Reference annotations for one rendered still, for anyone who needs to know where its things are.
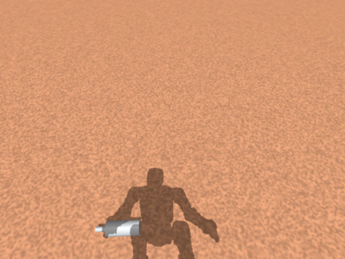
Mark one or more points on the bottle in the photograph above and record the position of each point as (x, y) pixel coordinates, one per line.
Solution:
(120, 228)

